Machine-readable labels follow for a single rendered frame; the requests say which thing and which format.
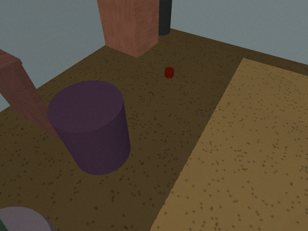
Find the office chair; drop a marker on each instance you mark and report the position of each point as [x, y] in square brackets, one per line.
[23, 219]

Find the desk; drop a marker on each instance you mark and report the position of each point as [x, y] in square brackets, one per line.
[19, 91]

